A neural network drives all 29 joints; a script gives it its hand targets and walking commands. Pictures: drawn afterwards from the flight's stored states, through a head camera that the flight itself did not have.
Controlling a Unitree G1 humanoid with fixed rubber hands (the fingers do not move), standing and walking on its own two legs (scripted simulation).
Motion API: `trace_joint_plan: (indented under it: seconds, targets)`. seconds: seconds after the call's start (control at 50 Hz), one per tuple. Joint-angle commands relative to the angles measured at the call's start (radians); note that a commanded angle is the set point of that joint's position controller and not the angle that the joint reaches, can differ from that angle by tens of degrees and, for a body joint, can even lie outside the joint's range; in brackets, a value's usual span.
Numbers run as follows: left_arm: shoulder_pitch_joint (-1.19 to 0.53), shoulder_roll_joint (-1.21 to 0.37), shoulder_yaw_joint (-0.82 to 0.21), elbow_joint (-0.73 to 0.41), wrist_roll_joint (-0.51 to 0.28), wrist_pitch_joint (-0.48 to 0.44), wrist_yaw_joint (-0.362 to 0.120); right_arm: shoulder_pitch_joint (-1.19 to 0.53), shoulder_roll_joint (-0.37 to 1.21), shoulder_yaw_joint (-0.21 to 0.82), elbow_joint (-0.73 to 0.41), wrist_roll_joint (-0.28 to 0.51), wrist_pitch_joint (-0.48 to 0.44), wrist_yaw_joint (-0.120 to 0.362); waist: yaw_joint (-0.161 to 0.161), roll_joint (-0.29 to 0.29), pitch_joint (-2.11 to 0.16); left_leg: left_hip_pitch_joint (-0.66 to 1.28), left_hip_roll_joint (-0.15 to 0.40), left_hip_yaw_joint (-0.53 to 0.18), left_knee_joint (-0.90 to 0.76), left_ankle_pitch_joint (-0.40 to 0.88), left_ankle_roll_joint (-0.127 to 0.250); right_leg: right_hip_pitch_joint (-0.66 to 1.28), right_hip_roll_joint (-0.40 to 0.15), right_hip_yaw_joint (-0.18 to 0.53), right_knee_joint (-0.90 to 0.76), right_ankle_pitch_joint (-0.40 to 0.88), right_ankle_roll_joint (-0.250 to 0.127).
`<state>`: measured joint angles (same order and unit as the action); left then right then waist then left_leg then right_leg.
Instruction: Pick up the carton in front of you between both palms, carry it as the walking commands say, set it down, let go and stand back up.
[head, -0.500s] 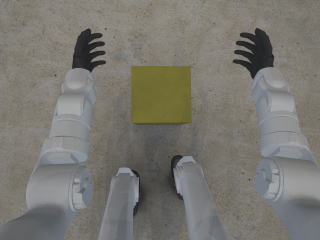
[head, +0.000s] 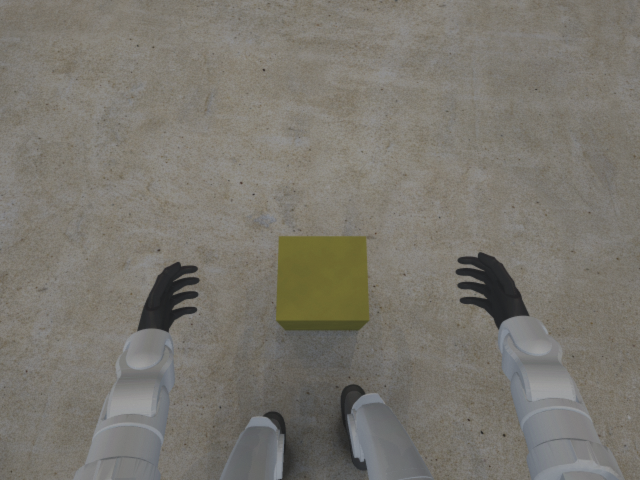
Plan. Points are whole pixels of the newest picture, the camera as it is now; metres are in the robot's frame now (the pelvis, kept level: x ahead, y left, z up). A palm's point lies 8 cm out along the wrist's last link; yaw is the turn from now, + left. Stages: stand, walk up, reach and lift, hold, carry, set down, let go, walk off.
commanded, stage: let go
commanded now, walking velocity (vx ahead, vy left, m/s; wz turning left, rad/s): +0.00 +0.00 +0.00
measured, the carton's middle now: (322, 287) +0.45 -0.03 -0.60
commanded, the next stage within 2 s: stand in 0.84 s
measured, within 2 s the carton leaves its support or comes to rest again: neither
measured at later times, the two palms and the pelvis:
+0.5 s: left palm (53, 399) +0.24 +0.27 -0.02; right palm (510, 371) +0.23 -0.20 -0.02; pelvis +0.08 +0.03 +0.05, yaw -1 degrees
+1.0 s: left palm (29, 415) +0.23 +0.30 -0.03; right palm (539, 373) +0.23 -0.24 -0.03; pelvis +0.08 +0.04 +0.05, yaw +0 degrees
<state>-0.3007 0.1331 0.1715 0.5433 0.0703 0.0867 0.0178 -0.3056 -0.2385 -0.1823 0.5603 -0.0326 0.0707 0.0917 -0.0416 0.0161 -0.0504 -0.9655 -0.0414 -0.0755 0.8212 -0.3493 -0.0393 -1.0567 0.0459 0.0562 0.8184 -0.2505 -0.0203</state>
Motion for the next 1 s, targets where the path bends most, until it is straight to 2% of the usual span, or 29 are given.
trace_joint_plan:
  seconds: [0.0,0.06,0.1,0.12,0.14,0.16,0.18,0.22,0.24,0.3,0.32,0.34,0.36,0.4,0.44,0.5,0.52,0.54,0.56,0.58,0.64,0.66,0.7,0.74,0.76,0.8,0.82,0.84,0.98]
  targets:
    - [0.085,0.098,-0.026,-0.111,-0.028,-0.073,-0.041,0.126,-0.033,0.052,-0.095,0.036,-0.058,-0.007,-0.002,-0.068,-0.397,0.195,-0.02,0.117,-0.18,-0.018,0.009,0.75,-0.039,0.0,-0.192,0.006,0.053]
    - [0.238,0.111,-0.032,-0.05,-0.026,-0.092,-0.046,0.244,-0.034,0.106,-0.131,0.028,-0.075,-0.024,0.01,-0.123,-0.351,0.261,-0.019,0.113,-0.219,0.029,0.02,0.855,-0.029,0.014,-0.234,0.063,0.056]
    - [0.285,0.117,-0.023,-0.054,-0.017,-0.102,-0.046,0.315,-0.042,0.088,-0.144,0.042,-0.081,-0.038,0.052,-0.038,-0.243,0.33,-0.011,0.107,-0.283,0.058,0.015,0.886,-0.032,0.015,-0.273,0.096,0.055]
    - [0.311,0.099,-0.042,-0.112,-0.044,-0.113,-0.056,0.349,-0.052,0.065,-0.21,0.016,-0.091,-0.041,0.006,-0.106,-0.278,0.418,-0.013,0.101,-0.275,0.151,0.017,0.925,-0.015,0.0,-0.261,0.219,0.061]
    - [0.275,0.099,-0.074,-0.137,-0.065,-0.116,-0.06,0.356,-0.051,0.043,-0.176,0.017,-0.085,-0.048,-0.013,-0.044,-0.264,0.484,0.0,0.1,-0.318,0.166,0.014,0.913,-0.007,-0.029,-0.276,0.236,0.056]
    - [0.352,0.139,-0.026,-0.11,-0.009,-0.113,-0.059,0.383,-0.045,0.101,-0.202,0.038,-0.094,-0.046,0.026,-0.015,-0.22,0.531,-0.007,0.084,-0.333,0.162,0.025,0.913,-0.032,-0.015,-0.319,0.193,0.047]
    - [0.434,0.123,-0.055,-0.118,-0.061,-0.117,-0.057,0.454,-0.071,0.054,-0.251,0.018,-0.097,-0.055,-0.026,-0.067,-0.211,0.564,0.004,0.095,-0.349,0.219,0.013,0.994,-0.013,-0.035,-0.323,0.289,0.05]
    - [0.465,0.142,-0.058,-0.135,-0.044,-0.124,-0.056,0.486,-0.018,0.136,-0.239,0.048,-0.087,-0.042,0.047,-0.033,-0.202,0.571,-0.008,0.079,-0.394,0.331,0.016,1.092,-0.013,-0.023,-0.342,0.39,0.052]
    - [0.448,0.162,-0.061,-0.173,-0.045,-0.127,-0.056,0.504,-0.055,0.104,-0.28,0.05,-0.088,-0.034,0.0,0.005,-0.174,0.625,0.001,0.059,-0.429,0.326,0.022,1.083,-0.002,-0.034,-0.341,0.418,0.057]
    - [0.481,0.17,-0.091,-0.164,-0.068,-0.093,-0.054,0.547,-0.039,0.141,-0.239,0.062,-0.072,-0.025,0.03,-0.03,-0.045,0.686,-0.001,0.073,-0.445,0.389,0.022,1.037,0.01,-0.044,-0.394,0.383,0.061]
    - [0.475,0.198,-0.063,-0.194,-0.049,-0.079,-0.054,0.526,-0.079,0.122,-0.209,0.057,-0.056,-0.019,0.051,0.06,-0.062,0.738,0.007,0.061,-0.452,0.371,0.011,1.033,-0.006,-0.036,-0.409,0.338,0.047]
    - [0.509,0.116,-0.135,-0.153,-0.078,-0.061,-0.06,0.531,-0.053,0.155,-0.211,0.053,-0.049,-0.016,0.059,0.013,0.004,0.705,0.003,0.071,-0.45,0.358,0.003,1.023,0.007,-0.051,-0.42,0.296,0.043]
    - [0.502,0.158,-0.121,-0.139,-0.077,-0.05,-0.068,0.507,-0.084,0.118,-0.233,0.054,-0.04,-0.019,0.013,0.087,0.018,0.745,0.009,0.084,-0.475,0.314,0.008,0.987,0.017,-0.063,-0.432,0.278,0.045]
    - [0.529,0.14,-0.125,-0.202,-0.084,-0.034,-0.073,0.525,-0.053,0.133,-0.22,0.054,-0.01,-0.021,0.068,0.128,-0.038,0.757,0.011,0.079,-0.45,0.377,-0.007,1.053,0.016,-0.056,-0.401,0.282,0.039]
    - [0.511,0.106,-0.138,-0.204,-0.091,-0.034,-0.076,0.535,-0.084,0.113,-0.221,0.038,0.0,-0.03,0.027,0.034,0.004,0.767,0.019,0.039,-0.463,0.393,-0.007,1.052,0.036,-0.072,-0.389,0.298,0.034]
    - [0.55,0.164,-0.078,-0.189,-0.046,-0.025,-0.073,0.576,-0.1,0.107,-0.196,0.045,-0.016,-0.035,0.05,0.073,-0.112,0.848,0.012,0.03,-0.422,0.627,-0.025,1.055,0.029,-0.056,-0.406,0.405,0.042]
    - [0.52,0.168,-0.142,-0.187,-0.102,-0.034,-0.063,0.561,-0.105,0.067,-0.193,-0.002,-0.009,-0.035,0.005,-0.042,-0.002,0.779,0.024,0.011,-0.422,0.616,-0.003,1.009,0.028,-0.056,-0.39,0.444,0.04]
    - [0.585,0.164,-0.142,-0.202,-0.09,-0.041,-0.059,0.569,-0.092,0.091,-0.206,0.035,-0.015,-0.032,0.04,0.053,-0.092,0.878,0.034,-0.01,-0.423,0.769,-0.02,1.012,0.037,-0.05,-0.371,0.478,0.046]
    - [0.551,0.164,-0.116,-0.193,-0.093,-0.039,-0.055,0.555,-0.126,0.052,-0.225,0.015,-0.026,-0.029,0.01,-0.046,-0.105,0.87,0.037,-0.002,-0.424,0.768,-0.014,1.008,0.04,-0.064,-0.399,0.464,0.047]
    - [0.532,0.111,-0.194,-0.197,-0.122,-0.048,-0.058,0.555,-0.106,0.121,-0.208,0.023,-0.016,-0.032,0.019,0.072,0.005,0.792,0.03,0.02,-0.42,0.717,-0.03,0.969,0.052,-0.062,-0.38,0.398,0.033]
    - [0.539,0.201,-0.093,-0.203,-0.062,-0.035,-0.051,0.553,-0.106,0.117,-0.224,0.045,-0.01,-0.025,0.076,0.05,-0.063,0.796,0.037,0.006,-0.419,0.729,-0.02,1.043,0.036,-0.046,-0.384,0.374,0.043]
    - [0.536,0.175,-0.103,-0.148,-0.094,-0.015,-0.06,0.535,-0.099,0.075,-0.218,0.014,0.002,-0.027,0.031,-0.017,-0.054,0.826,0.023,0.016,-0.419,0.677,-0.015,1.037,0.025,-0.061,-0.388,0.403,0.047]
    - [0.528,0.14,-0.161,-0.149,-0.1,-0.019,-0.065,0.535,-0.059,0.103,-0.229,0.031,-0.007,-0.025,0.0,0.033,0.007,0.842,0.035,0.016,-0.443,0.707,-0.017,0.938,0.032,-0.076,-0.405,0.382,0.039]
    - [0.551,0.147,-0.128,-0.214,-0.087,-0.025,-0.071,0.546,-0.081,0.082,-0.225,0.025,-0.009,-0.025,0.047,0.038,-0.116,0.83,0.02,0.033,-0.42,0.739,-0.022,1.047,0.038,-0.069,-0.373,0.436,0.049]
    - [0.564,0.196,-0.119,-0.167,-0.087,-0.065,-0.043,0.556,-0.182,0.018,-0.267,0.003,0.016,-0.058,-0.008,0.041,-0.133,0.915,0.049,0.014,-0.356,0.88,-0.02,0.904,0.056,-0.048,-0.358,0.382,0.065]
    - [0.56,0.128,-0.11,-0.133,-0.068,-0.096,-0.018,0.496,-0.106,0.075,-0.253,-0.002,0.015,-0.073,0.096,0.04,-0.153,0.947,0.079,-0.027,-0.341,1.001,-0.021,0.845,0.059,-0.047,-0.402,0.265,0.036]
    - [0.526,0.296,-0.085,0.011,-0.028,-0.067,-0.002,0.482,-0.215,0.069,-0.084,-0.005,-0.019,-0.095,0.028,0.087,-0.106,0.829,0.071,0.05,-0.338,0.657,-0.034,0.96,-0.074,-0.064,-0.34,0.436,0.034]
    - [0.527,0.314,-0.08,0.019,-0.014,-0.057,0.003,0.522,-0.206,0.069,-0.057,-0.012,-0.022,-0.107,0.035,0.079,-0.049,0.83,0.047,0.047,-0.37,0.549,-0.023,0.887,-0.087,-0.043,-0.334,0.409,0.026]
    - [0.447,0.322,-0.079,0.072,-0.022,-0.077,0.016,0.445,-0.208,0.097,0.007,-0.014,-0.06,-0.113,0.033,-0.081,-0.07,0.808,0.083,-0.027,-0.362,0.399,0.029,0.899,-0.091,0.0,-0.348,0.272,0.02]
